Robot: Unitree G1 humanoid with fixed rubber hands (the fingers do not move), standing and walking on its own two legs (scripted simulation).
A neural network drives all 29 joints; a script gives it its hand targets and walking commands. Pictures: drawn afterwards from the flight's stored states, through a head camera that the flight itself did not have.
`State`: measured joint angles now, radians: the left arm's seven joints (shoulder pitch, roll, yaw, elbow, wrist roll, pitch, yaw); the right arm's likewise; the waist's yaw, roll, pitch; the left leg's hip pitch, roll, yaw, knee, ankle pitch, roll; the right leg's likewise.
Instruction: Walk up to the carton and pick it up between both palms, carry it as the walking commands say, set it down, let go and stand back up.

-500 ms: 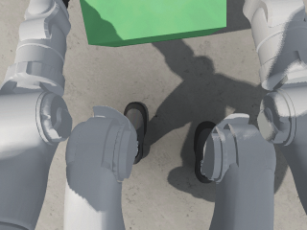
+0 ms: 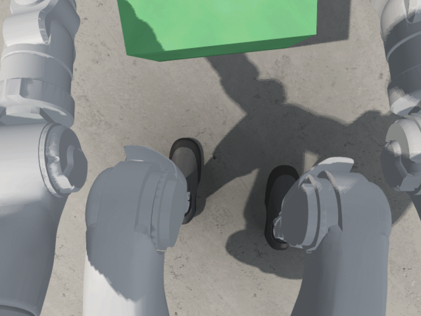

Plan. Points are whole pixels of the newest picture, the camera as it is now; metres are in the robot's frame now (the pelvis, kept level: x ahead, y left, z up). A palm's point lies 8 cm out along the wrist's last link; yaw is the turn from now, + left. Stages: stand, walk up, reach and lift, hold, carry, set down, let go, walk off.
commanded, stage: set down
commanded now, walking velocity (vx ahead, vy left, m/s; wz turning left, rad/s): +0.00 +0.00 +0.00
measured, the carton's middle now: out of the picture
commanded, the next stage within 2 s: let go in 1.36 s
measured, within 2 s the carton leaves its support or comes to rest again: neither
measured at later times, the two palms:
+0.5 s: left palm out of the picture +0.54 +0.28 -0.03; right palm out of the picture +0.60 -0.13 -0.03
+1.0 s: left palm out of the picture +0.53 +0.30 +0.13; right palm out of the picture +0.60 -0.14 +0.13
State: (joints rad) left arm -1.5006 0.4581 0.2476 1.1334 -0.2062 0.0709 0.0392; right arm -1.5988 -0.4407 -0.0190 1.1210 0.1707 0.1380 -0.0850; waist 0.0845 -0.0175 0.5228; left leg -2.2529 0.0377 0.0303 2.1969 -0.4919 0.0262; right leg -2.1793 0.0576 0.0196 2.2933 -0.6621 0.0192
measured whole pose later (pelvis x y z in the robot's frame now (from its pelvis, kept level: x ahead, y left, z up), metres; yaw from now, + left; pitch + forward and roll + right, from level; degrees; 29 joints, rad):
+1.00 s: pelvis +0.00 +0.00 +0.23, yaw +1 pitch +28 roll -1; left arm -1.41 0.50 0.26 0.78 -0.21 0.35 0.02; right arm -1.54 -0.48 -0.15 0.87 0.13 0.37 -0.04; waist 0.09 -0.01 0.52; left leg -1.56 -0.02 -0.03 1.43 -0.36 0.00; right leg -1.49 0.05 0.01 1.50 -0.49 0.01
